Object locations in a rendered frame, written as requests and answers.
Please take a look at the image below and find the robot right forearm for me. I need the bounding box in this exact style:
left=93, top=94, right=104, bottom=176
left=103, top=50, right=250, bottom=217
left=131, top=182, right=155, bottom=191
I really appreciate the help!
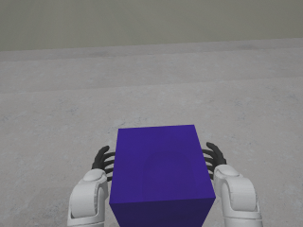
left=213, top=165, right=263, bottom=227

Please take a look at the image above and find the robot right hand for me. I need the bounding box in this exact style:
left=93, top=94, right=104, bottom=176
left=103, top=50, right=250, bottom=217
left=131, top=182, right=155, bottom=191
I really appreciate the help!
left=202, top=142, right=227, bottom=180

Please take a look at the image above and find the robot left hand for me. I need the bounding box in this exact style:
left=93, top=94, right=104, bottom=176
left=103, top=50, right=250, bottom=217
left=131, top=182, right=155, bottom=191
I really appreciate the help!
left=91, top=146, right=116, bottom=182

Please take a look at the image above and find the carton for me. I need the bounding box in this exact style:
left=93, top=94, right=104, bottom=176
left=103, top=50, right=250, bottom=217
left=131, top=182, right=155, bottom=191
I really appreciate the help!
left=109, top=124, right=216, bottom=227

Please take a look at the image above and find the robot left forearm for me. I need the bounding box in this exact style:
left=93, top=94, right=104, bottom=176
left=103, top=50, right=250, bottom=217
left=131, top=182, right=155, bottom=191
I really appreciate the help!
left=66, top=168, right=109, bottom=227

